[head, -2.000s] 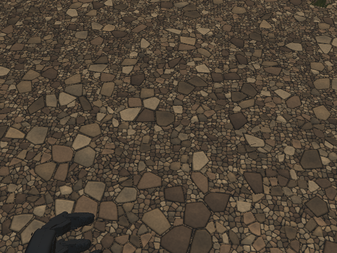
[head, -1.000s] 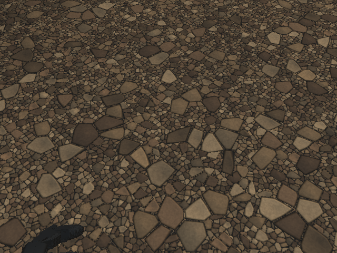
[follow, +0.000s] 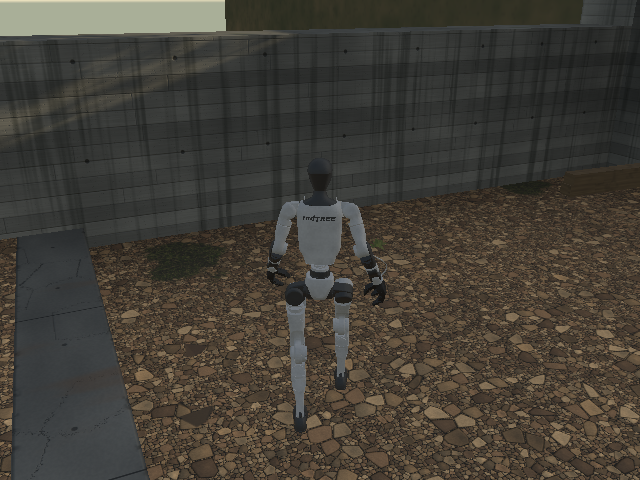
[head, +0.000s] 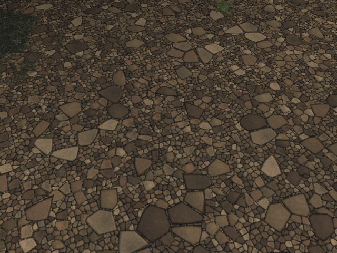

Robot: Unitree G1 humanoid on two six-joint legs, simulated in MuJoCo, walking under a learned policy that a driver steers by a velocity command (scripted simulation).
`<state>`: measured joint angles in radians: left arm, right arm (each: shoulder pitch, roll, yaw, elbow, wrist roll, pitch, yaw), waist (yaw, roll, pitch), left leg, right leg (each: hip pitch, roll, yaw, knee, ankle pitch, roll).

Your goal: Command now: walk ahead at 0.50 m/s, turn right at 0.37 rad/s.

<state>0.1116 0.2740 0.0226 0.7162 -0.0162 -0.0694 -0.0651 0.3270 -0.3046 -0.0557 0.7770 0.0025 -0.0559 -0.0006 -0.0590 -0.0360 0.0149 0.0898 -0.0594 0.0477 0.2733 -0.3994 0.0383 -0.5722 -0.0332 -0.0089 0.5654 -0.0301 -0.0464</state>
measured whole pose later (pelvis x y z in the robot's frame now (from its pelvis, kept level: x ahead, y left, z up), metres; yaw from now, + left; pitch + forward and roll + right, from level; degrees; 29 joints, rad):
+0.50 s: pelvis +0.30 -0.01 +0.00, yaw -17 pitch +2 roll -1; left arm 0.39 0.31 0.07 0.73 -0.02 -0.02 0.01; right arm 0.06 -0.29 -0.03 0.65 0.00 -0.12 0.02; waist 0.08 0.03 0.00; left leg -0.46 -0.01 -0.09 0.46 -0.03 -0.02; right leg -0.09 0.12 0.24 0.49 -0.42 -0.05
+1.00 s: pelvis +0.53 -0.12 +0.00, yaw -26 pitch +2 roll +2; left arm 0.04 0.26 0.02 0.60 -0.01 -0.06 -0.04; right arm 0.42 -0.30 -0.05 0.89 0.03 -0.06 0.01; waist -0.10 -0.03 0.02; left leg 0.05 0.02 0.07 0.33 -0.41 -0.03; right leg -0.48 -0.03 -0.01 0.51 -0.08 -0.06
